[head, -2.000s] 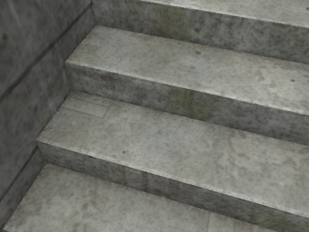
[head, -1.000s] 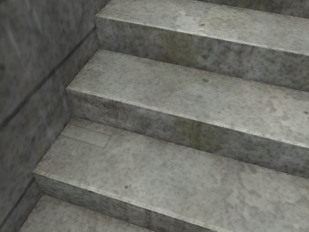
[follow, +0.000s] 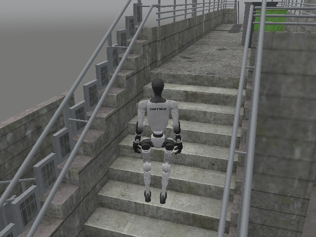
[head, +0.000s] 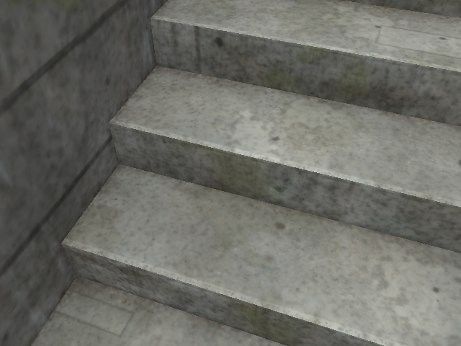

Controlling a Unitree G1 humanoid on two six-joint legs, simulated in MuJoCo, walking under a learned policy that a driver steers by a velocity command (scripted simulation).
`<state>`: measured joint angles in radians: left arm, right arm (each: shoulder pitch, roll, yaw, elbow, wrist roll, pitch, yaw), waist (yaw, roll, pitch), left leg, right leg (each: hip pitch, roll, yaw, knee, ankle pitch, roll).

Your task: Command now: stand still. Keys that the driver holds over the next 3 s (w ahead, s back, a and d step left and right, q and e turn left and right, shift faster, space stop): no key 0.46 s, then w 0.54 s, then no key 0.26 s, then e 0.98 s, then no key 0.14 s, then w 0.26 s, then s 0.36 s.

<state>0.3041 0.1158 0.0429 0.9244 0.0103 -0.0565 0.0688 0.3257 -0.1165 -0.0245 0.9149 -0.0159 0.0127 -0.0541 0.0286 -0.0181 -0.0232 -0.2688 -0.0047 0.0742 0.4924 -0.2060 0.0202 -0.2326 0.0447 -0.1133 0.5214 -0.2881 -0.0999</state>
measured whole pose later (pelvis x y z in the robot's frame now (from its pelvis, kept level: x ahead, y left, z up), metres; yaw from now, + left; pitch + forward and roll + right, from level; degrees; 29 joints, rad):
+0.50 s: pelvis +0.02 +0.01 +0.01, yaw -1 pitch -2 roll +0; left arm 0.37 0.10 -0.03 1.04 0.01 -0.02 0.05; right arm 0.38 -0.11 0.03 1.02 -0.01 -0.02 -0.06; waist 0.00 0.01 0.03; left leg -0.13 -0.01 0.08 0.36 -0.20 0.03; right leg -0.08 0.05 -0.09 0.34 -0.24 -0.08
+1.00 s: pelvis +0.17 +0.09 +0.01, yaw +1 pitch +6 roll +3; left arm 0.50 0.19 0.01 1.10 -0.02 -0.11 0.02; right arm -0.09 -0.12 0.04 0.53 -0.01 0.00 -0.01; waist 0.07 -0.07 0.02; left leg -1.15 0.13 0.15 1.42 -0.47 0.15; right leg 0.16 -0.12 -0.10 0.01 -0.23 -0.04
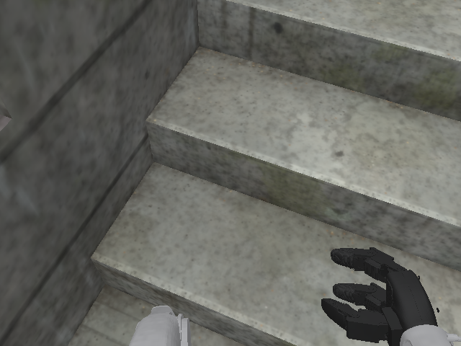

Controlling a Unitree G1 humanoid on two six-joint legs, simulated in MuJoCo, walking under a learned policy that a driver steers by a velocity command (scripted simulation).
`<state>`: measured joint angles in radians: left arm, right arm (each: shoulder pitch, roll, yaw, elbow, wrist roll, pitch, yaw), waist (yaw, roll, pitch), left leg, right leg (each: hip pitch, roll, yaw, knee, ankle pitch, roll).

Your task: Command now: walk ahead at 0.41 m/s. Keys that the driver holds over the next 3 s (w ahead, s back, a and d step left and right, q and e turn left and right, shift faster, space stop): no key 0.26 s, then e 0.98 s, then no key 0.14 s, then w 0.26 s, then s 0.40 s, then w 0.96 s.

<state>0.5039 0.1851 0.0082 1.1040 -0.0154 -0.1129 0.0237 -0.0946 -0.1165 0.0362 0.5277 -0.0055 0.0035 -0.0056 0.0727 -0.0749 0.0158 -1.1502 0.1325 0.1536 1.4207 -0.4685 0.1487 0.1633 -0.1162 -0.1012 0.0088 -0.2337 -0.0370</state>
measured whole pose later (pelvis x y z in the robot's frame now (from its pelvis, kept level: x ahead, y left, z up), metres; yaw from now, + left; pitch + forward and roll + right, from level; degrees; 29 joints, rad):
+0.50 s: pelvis +0.19 +0.06 +0.15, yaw -6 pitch +4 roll +2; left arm 0.21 0.16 0.01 0.85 -0.02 0.03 -0.04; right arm 0.36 -0.10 0.01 1.04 -0.12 -0.11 0.07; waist -0.01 -0.07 -0.04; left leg -0.31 0.01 0.28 0.51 -0.28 0.08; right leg -1.22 0.03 0.19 2.24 -0.07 -0.11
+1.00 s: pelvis +0.27 -0.02 +0.15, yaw -21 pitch +6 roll +1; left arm 0.38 0.23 0.06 0.97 0.03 -0.06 -0.02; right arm 0.04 -0.25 -0.04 0.68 -0.05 -0.07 0.04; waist 0.06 -0.01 -0.10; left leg -0.93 -0.01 0.03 2.08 -0.74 0.08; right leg -0.33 -0.02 0.07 0.57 -0.34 0.02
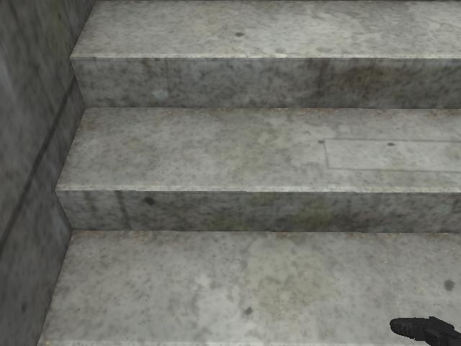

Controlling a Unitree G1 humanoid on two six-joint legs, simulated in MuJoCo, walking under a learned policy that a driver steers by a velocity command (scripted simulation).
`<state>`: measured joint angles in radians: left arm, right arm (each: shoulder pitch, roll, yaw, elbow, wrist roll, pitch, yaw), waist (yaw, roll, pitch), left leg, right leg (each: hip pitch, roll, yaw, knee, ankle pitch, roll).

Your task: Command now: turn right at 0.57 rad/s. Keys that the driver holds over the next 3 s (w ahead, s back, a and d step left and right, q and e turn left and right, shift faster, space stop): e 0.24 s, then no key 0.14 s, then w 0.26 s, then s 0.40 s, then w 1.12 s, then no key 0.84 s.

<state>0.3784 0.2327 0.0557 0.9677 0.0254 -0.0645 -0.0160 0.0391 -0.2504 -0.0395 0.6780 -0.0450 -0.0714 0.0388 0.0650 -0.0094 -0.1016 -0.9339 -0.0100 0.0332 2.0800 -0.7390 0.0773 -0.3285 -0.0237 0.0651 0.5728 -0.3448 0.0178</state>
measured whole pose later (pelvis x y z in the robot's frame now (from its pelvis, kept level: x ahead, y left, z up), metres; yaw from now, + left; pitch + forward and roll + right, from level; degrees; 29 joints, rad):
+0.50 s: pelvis +0.08 +0.08 +0.12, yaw -13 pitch +6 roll +2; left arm 0.05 0.29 0.01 0.77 0.04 -0.06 -0.06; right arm 0.36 -0.21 0.01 0.93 -0.06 -0.10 0.01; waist -0.14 -0.03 -0.09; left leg -0.59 -0.02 0.13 0.86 -0.40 0.09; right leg -0.92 0.01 0.11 1.62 -0.18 -0.01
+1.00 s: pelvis +0.16 +0.02 +0.16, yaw -14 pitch +1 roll -1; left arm 0.10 0.16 0.00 0.78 0.01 -0.02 0.01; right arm 0.23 -0.23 -0.02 0.88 0.02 -0.02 -0.05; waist -0.01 0.03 0.01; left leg -0.18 0.09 0.04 0.56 -0.39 -0.04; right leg -0.31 0.01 -0.11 0.51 -0.21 -0.03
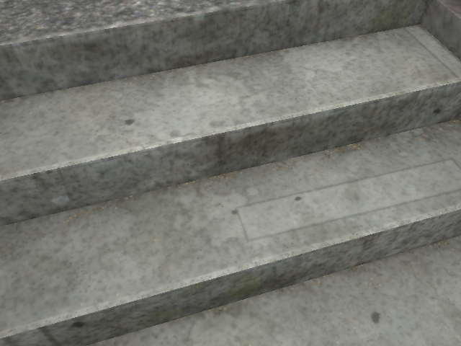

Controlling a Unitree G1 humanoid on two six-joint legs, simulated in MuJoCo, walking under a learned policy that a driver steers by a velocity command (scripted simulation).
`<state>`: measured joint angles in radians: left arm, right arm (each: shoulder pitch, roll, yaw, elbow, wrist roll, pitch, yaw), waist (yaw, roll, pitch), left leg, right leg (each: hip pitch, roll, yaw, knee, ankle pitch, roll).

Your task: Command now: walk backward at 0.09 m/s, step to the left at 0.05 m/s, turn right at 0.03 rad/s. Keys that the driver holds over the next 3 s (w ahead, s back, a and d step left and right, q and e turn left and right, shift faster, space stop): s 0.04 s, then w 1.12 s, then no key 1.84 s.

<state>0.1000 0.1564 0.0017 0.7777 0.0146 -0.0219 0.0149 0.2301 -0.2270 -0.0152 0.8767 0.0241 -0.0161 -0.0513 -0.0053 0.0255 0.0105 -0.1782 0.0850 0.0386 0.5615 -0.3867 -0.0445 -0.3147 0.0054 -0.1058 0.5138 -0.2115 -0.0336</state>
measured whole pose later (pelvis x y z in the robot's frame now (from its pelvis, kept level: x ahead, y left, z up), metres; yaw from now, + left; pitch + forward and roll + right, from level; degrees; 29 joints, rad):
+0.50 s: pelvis +0.05 -0.03 -0.01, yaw +1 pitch +0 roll +0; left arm 0.33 0.23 0.07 0.77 0.02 -0.01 0.00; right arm 0.45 -0.23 -0.06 0.93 0.00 -0.04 -0.03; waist 0.01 0.06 -0.01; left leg -0.19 0.08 -0.02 0.78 -0.45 0.07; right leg -0.33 0.02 -0.09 0.61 -0.27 -0.06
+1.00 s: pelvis +0.28 +0.00 +0.07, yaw +0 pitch +2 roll +2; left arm 0.38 0.17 0.04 0.95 0.04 -0.11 -0.03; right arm 0.14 -0.15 -0.01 0.82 -0.01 -0.04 -0.02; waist 0.01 -0.01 -0.04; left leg -0.69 -0.03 0.21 1.13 -0.49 0.16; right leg -0.42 0.02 0.07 1.38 -0.07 -0.11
